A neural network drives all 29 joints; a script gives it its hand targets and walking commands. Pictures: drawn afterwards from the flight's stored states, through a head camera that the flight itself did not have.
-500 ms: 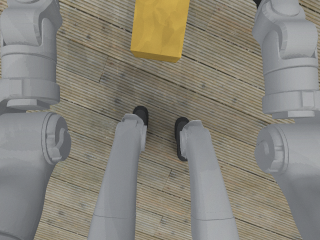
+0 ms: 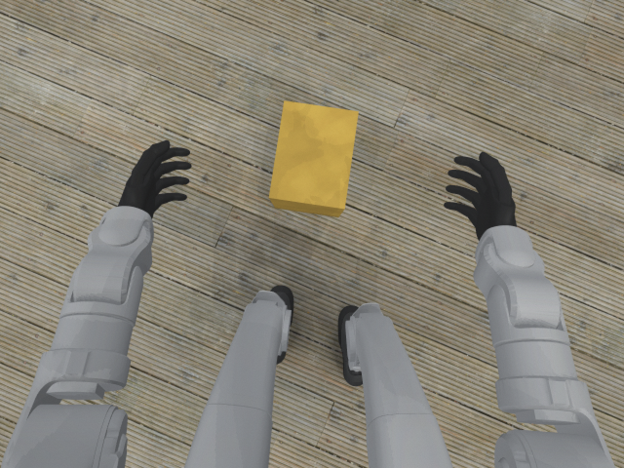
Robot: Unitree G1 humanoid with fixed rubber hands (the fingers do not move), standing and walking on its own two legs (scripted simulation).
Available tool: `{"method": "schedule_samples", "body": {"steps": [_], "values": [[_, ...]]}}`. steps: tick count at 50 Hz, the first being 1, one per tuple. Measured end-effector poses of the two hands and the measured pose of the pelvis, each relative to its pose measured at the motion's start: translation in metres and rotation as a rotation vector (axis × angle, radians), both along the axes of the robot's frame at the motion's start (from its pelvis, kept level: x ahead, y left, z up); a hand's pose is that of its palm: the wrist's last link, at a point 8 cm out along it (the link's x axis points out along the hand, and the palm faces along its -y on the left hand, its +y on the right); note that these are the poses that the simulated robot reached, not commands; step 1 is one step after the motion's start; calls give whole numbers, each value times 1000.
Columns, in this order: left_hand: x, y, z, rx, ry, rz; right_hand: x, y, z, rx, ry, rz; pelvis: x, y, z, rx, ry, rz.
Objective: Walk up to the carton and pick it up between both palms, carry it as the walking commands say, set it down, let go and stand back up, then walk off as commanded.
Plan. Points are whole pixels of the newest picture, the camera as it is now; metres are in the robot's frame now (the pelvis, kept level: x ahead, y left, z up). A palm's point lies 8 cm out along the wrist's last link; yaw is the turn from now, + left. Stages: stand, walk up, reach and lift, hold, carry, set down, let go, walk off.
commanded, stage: let go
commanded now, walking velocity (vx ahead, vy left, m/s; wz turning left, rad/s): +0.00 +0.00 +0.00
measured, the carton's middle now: (313, 163) +0.56 +0.03 -0.60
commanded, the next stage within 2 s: stand in 0.96 s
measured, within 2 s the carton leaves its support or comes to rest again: neither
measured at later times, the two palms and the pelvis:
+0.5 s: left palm (71, 335) +0.24 +0.24 -0.01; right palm (588, 350) +0.25 -0.23 -0.01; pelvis +0.07 +0.00 +0.06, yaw +0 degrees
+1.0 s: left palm (81, 334) +0.25 +0.22 +0.01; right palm out of the picture +0.25 -0.26 +0.01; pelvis +0.09 -0.02 +0.07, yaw +0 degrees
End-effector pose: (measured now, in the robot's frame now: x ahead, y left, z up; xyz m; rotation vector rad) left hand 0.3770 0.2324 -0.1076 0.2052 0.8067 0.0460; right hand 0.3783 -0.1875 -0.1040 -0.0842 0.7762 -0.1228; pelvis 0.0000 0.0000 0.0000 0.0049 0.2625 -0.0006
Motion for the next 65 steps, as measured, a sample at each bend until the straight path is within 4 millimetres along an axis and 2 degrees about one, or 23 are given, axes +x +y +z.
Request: {"method": "schedule_samples", "body": {"steps": [2, 6, 9, 15, 18, 25, 30, 36, 43, 49, 54, 65], "values": [[-15, -1, 15, -8, -22, -2, -8, -4, 20, -3, -46, -2, 5, 0, 4, 0, -1, 0], [-46, 6, 34, -26, 12, 41, -32, -15, 40, -1, -8, -16, 16, 0, 15, 0, -12, 0], [-61, 10, 52, -35, -11, 47, -51, -21, 57, -10, -8, -15, 23, -1, 25, -1, -52, 0], [-86, 6, 77, -57, -31, 38, -91, -31, 75, -15, 18, -28, 38, 0, 44, -5, -130, 1], [-104, 4, 82, -64, -2, 47, -110, -36, 78, -10, 42, -40, 46, 1, 52, -3, -165, 1], [-135, 7, 101, -42, 10, 68, -126, -41, 97, 1, 4, -36, 67, -1, 64, 7, -237, 1], [-141, 2, 111, -37, 9, 64, -133, -47, 104, 11, 4, -49, 78, -4, 70, 13, -289, -2], [-129, -5, 121, -31, -28, 52, -135, -55, 104, 20, 36, -36, 85, -10, 73, 20, -309, -5], [-133, -10, 115, -35, 11, 57, -129, -67, 107, 4, 25, -30, 89, -16, 73, 29, -319, -7], [-127, -14, 120, -46, -29, 49, -130, -71, 112, -9, 6, -31, 89, -17, 73, 30, -321, -8], [-140, 2, 111, 2, 5, 106, -137, -81, 106, -42, 16, -49, 92, -16, 73, 28, -317, -7], [-150, 29, 107, 49, -44, 154, -141, -92, 116, -112, -37, -65, 91, -10, 72, 20, -316, -6]]}}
